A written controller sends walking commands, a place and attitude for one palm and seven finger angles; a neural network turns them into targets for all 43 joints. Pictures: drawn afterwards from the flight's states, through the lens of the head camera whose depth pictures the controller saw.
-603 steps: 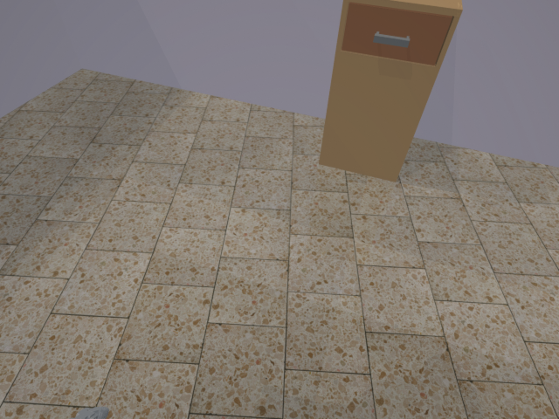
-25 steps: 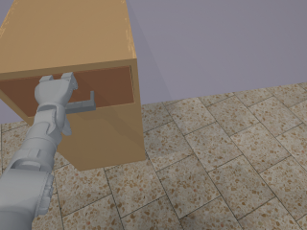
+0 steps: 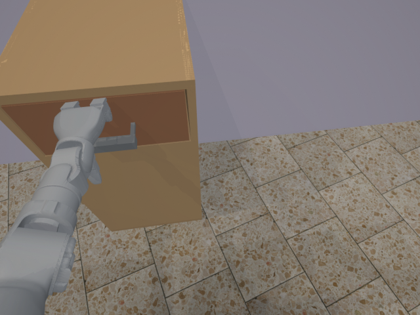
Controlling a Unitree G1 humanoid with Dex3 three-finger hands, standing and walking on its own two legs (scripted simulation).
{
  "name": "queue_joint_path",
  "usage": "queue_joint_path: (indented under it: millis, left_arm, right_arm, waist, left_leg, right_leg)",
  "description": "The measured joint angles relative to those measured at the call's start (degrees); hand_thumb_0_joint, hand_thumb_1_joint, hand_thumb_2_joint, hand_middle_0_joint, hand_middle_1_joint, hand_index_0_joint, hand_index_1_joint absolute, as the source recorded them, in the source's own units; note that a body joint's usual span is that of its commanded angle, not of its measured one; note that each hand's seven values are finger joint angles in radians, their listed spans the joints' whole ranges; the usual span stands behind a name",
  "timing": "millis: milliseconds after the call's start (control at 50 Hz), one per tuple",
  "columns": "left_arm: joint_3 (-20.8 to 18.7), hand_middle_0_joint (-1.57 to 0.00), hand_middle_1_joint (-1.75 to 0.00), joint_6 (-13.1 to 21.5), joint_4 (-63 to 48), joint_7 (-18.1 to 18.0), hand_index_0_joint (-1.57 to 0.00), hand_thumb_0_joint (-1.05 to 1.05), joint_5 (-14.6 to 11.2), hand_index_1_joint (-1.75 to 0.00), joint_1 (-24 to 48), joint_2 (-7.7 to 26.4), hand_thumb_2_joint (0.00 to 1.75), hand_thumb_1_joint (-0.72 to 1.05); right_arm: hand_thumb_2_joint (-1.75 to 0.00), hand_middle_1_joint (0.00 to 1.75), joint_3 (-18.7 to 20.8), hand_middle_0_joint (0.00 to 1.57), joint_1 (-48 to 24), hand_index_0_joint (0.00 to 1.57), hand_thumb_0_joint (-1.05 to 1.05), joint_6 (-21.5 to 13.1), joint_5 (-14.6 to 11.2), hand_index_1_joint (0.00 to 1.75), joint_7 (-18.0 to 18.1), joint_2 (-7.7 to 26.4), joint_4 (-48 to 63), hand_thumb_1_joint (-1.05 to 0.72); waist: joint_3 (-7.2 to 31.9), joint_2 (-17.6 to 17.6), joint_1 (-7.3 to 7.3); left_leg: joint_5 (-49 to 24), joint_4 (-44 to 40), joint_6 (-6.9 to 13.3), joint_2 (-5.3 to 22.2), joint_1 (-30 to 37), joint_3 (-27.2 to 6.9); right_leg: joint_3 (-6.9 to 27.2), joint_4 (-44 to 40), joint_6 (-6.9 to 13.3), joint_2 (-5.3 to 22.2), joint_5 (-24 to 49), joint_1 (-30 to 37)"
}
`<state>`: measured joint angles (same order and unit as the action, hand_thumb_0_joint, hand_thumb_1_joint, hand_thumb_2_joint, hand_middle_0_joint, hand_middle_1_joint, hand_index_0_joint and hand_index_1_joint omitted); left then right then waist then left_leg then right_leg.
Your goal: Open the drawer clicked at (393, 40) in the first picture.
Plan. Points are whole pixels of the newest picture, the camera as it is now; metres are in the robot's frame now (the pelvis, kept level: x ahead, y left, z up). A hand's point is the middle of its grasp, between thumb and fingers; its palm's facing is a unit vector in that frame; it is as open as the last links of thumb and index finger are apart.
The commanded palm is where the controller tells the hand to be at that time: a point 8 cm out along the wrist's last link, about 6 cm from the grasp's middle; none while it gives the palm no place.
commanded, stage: lower the fingers behind the handle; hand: left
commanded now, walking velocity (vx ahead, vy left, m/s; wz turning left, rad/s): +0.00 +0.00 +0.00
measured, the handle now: (107, 136) +0.51 +0.23 -0.02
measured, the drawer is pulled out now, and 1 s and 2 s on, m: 0.00 0.00 0.00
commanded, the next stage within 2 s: close the thumb around the handle in 1.58 s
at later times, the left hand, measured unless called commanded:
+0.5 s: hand (99, 150) +0.46 +0.23 +0.01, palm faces -0.06 -0.03 -1.00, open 13.8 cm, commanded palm +0.44 +0.23 +0.06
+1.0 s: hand (105, 161) +0.45 +0.23 -0.03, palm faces -0.07 -0.04 -1.00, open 13.8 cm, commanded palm +0.44 +0.22 +0.03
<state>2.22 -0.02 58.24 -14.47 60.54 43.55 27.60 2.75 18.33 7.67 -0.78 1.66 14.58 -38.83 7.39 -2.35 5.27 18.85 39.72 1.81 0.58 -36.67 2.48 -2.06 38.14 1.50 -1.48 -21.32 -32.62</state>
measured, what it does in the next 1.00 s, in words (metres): stands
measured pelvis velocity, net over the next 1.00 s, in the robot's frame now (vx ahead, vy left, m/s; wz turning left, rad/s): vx -0.01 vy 0.01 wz -0.01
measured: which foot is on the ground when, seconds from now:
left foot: down 0.00-1.00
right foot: down 0.00-1.00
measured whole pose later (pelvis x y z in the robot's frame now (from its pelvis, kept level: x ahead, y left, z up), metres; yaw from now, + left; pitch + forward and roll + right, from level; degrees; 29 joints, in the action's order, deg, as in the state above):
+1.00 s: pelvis -0.01 +0.01 -0.02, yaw -1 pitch +21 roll -2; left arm 0.7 0.7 64.1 -23.1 63.0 43.5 25.6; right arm 3.2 19.5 6.7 1.0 0.4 14.1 -41.5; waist 9.8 -2.7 7.1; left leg 21.7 49.2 2.2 1.3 -48.2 2.2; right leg -2.4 46.8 1.3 -2.0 -23.8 -43.7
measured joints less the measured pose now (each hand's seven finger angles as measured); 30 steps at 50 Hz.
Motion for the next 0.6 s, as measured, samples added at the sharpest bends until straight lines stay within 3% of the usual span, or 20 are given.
queue_joint_path:
  millis: [120,400,600]
  left_arm:
    - [-0.43,-0.32,-1.2,1.81,-1.08,-0.87,-0.32,0.0,0.22,-1.2,-0.91,-0.09,0.3,-0.49]
    - [-1.68,-0.32,-1.2,0.94,1.38,-5.07,-0.32,0.0,1.42,-1.2,-1.63,-1.37,0.3,-0.49]
    - [-1.56,-0.32,-1.2,0.88,2.9,-5.28,-0.32,0.0,1.4,-1.2,-1.81,-1.41,0.3,-0.49]
  right_arm:
    - [-0.9,0.3,0.56,0.2,1.55,0.2,0.01,0.24,0.42,0.3,-0.32,0.09,-0.97,-0.9]
    - [-0.9,0.3,0.86,0.2,1.91,0.2,0.01,0.25,0.94,0.3,-0.93,-0.16,-2.43,-0.9]
    - [-0.9,0.3,0.75,0.2,1.54,0.2,0.01,-0.16,0.96,0.3,-0.9,-0.22,-2.2,-0.9]
  waist:
    - [0.45,-0.17,-0.18]
    - [1.18,-0.3,0.82]
    - [1.56,-0.34,0.91]
  left_leg:
    - [0.49,0.86,0.0,0.09,-1.13,0.06]
    - [1.23,2.91,0.12,0.35,-3.87,0.32]
    - [1.53,4.16,0.2,0.51,-5.25,0.32]
  right_leg:
    - [0.08,0.7,-0.01,-0.07,-0.37,-1.1]
    - [0.34,2.66,-0.11,-0.25,-0.94,-3.91]
    - [0.35,3.77,-0.16,-0.38,-1.13,-5.24]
